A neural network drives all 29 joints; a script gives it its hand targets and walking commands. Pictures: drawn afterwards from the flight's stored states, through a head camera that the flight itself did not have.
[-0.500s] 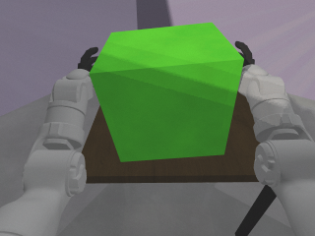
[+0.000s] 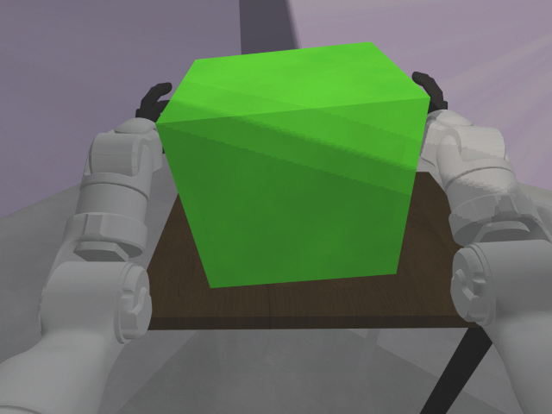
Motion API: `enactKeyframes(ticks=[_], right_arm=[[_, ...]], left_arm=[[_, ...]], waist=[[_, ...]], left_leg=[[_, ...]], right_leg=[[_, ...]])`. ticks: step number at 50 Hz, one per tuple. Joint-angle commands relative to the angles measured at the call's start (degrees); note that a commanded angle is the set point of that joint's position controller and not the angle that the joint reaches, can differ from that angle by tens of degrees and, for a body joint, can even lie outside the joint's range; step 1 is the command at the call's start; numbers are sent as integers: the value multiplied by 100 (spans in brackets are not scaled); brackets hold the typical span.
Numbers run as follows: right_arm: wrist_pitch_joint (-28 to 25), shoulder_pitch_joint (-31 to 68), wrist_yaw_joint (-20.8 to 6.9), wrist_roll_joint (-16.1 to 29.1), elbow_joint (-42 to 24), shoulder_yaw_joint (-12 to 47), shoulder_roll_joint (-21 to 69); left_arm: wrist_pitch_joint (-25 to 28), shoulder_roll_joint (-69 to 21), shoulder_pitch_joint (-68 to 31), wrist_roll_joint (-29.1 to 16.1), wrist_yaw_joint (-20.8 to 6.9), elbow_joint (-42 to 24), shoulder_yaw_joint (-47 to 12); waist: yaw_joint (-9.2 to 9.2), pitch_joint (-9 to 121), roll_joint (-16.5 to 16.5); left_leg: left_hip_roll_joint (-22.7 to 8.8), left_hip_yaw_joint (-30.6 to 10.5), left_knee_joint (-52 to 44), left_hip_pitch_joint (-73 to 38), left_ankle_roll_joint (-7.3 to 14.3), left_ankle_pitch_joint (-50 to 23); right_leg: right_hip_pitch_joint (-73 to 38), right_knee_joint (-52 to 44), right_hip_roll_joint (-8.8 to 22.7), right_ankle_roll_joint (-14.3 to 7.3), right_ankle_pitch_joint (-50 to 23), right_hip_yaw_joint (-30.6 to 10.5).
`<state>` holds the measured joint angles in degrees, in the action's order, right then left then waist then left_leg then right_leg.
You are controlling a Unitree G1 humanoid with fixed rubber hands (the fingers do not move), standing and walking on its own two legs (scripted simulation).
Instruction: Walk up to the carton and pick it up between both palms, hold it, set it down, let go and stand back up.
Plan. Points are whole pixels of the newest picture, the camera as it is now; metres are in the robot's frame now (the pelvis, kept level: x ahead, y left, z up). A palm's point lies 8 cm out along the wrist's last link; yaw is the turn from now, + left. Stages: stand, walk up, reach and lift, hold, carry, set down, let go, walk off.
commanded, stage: hold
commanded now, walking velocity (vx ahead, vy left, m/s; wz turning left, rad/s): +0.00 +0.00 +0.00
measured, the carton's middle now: (292, 162) +0.43 +0.00 +0.23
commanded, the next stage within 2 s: none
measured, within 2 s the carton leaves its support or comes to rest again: neither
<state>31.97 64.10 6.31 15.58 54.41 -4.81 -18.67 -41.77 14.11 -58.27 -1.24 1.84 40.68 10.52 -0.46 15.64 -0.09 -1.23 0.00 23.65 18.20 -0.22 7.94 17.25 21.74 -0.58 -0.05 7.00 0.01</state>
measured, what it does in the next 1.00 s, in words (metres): stands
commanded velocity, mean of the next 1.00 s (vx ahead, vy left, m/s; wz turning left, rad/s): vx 0.00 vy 0.00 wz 0.00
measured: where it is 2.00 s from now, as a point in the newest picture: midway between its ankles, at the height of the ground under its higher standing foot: outside the picture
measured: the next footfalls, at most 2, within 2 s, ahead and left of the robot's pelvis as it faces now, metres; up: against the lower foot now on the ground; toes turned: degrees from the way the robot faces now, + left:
none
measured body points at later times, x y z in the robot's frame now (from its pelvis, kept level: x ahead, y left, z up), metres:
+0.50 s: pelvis +0.00 +0.00 +0.00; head -0.09 +0.00 +0.44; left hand +0.39 +0.19 +0.30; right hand +0.40 -0.19 +0.32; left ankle +0.05 +0.12 -0.74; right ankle +0.05 -0.12 -0.74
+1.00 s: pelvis +0.00 +0.00 +0.00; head -0.09 +0.00 +0.44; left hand +0.39 +0.19 +0.30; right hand +0.40 -0.19 +0.32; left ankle +0.05 +0.12 -0.74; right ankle +0.05 -0.12 -0.74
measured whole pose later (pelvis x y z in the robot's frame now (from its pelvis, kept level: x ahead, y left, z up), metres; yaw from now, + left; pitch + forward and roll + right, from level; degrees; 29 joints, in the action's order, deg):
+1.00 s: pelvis +0.00 +0.00 +0.00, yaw +0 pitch +2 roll -1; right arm 37.3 65.6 7.0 16.0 52.0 -4.7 -19.6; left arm -45.6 14.1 -58.3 -1.2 1.3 38.0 10.7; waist -0.3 16.5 -0.9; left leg -1.3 0.0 23.6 18.2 -0.2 7.9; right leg 17.2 21.7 -0.7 -0.1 7.0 0.0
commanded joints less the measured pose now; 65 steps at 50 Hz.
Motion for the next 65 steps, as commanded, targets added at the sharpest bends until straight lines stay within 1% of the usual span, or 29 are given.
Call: enactKeyframes(ticks=[1, 4, 5, 6, 9, 12, 18, 23, 25, 28, 31, 33, 37, 40, 45, 49, 50, 54, 62, 63, 65], right_arm=[[7, 4620, -929, 1427, -2156, 1484, 4053], [88, 4583, -917, 1436, -2135, 1427, 3971], [109, 4605, -913, 1445, -2166, 1437, 3991], [134, 4608, -914, 1450, -2125, 1423, 3963], [194, 4576, -914, 1481, -2177, 1426, 3942], [243, 4552, -914, 1496, -2202, 1412, 3878], [356, 4494, -906, 1506, -2197, 1385, 3772], [383, 4571, -921, 1510, -2255, 1403, 3812], [389, 4557, -923, 1515, -2266, 1396, 3800], [394, 4584, -919, 1539, -2334, 1435, 3839], [412, 4599, -922, 1513, -2288, 1420, 3878], [414, 4580, -920, 1530, -2287, 1420, 3857], [426, 4610, -919, 1513, -2266, 1418, 3893], [429, 4615, -916, 1512, -2295, 1427, 3904], [448, 4576, -913, 1520, -2222, 1397, 3870], [459, 4593, -911, 1520, -2256, 1410, 3891], [459, 4576, -911, 1521, -2232, 1406, 3885], [456, 4591, -914, 1540, -2252, 1413, 3903], [467, 4614, -910, 1522, -2227, 1397, 3902], [472, 4580, -909, 1535, -2195, 1401, 3910], [468, 4605, -911, 1521, -2208, 1389, 3903]], left_arm=[[279, -3652, -4641, -490, -895, -2177, -795], [218, -3657, -4662, -484, -935, -2211, -821], [202, -3634, -4649, -483, -947, -2204, -794], [185, -3630, -4699, -468, -960, -2239, -808], [146, -3647, -4725, -488, -977, -2331, -847], [110, -3653, -4759, -512, -985, -2417, -900], [18, -3596, -4735, -471, -1027, -2415, -884], [16, -3558, -4783, -462, -1048, -2403, -838], [18, -3582, -4797, -483, -1043, -2435, -867], [19, -3565, -4780, -496, -1039, -2450, -854], [23, -3511, -4820, -469, -1051, -2369, -787], [23, -3532, -4825, -485, -1054, -2390, -820], [26, -3484, -4844, -470, -1072, -2348, -771], [30, -3470, -4839, -476, -1074, -2333, -764], [30, -3469, -4871, -476, -1079, -2329, -775], [29, -3450, -4863, -479, -1090, -2334, -756], [33, -3456, -4897, -479, -1090, -2346, -769], [48, -3465, -4935, -523, -1081, -2407, -804], [45, -3432, -4930, -511, -1089, -2334, -765], [46, -3433, -4934, -506, -1090, -2345, -764], [51, -3444, -4958, -533, -1086, -2342, -786]], waist=[[27, 1957, 0], [73, 1931, -68], [53, 1924, -25], [52, 1889, -89], [82, 1945, -93], [113, 1975, -166], [142, 1886, -206], [101, 1919, -148], [121, 1951, -174], [104, 2014, -119], [69, 1932, -64], [99, 1956, -89], [64, 1943, -54], [77, 1956, -28], [86, 1910, -79], [70, 1943, -41], [84, 1926, -91], [86, 2000, -88], [79, 1964, -54], [73, 1947, -104], [89, 1956, -101]], left_leg=[[222, -308, -750, -490, 56, -225], [193, -338, -782, -434, 23, -143], [204, -340, -781, -430, 41, -151], [196, -347, -794, -387, 22, -101], [184, -364, -795, -363, 7, -106], [165, -380, -802, -357, -26, -107], [152, -395, -835, -303, -52, -35], [156, -396, -845, -263, -20, 1], [145, -402, -846, -254, -33, -1], [162, -391, -820, -287, -24, -83], [168, -392, -832, -251, 1, -6], [166, -386, -825, -288, -20, -48], [173, -387, -832, -248, 3, 3], [180, -386, -829, -251, 13, 16], [164, -394, -834, -250, -20, -6], [168, -390, -831, -244, -6, -10], [169, -398, -841, -224, -16, 21], [169, -397, -816, -254, -27, -59], [164, -393, -830, -232, -17, 6], [171, -401, -827, -220, -21, 7], [170, -398, -831, -218, -27, 7]], right_leg=[[-2113, -578, -360, -12, -522, -187], [-2127, -549, -366, -33, -526, -198], [-2139, -558, -364, -27, -528, -199], [-2138, -544, -365, -40, -506, -207], [-2179, -524, -367, -48, -575, -225], [-2187, -507, -371, -63, -614, -235], [-2203, -511, -361, -83, -611, -257], [-2208, -506, -356, -74, -605, -254], [-2218, -492, -357, -78, -621, -258], [-2232, -499, -357, -65, -674, -264], [-2178, -513, -358, -60, -595, -259], [-2169, -519, -353, -63, -622, -262], [-2161, -519, -345, -55, -584, -265], [-2162, -522, -344, -47, -576, -263], [-2133, -521, -349, -54, -587, -270], [-2161, -515, -347, -53, -620, -275], [-2152, -512, -339, -54, -576, -274], [-2150, -512, -336, -55, -646, -282], [-2146, -525, -336, -48, -591, -284], [-2133, -520, -328, -54, -590, -293], [-2125, -525, -329, -53, -583, -287]])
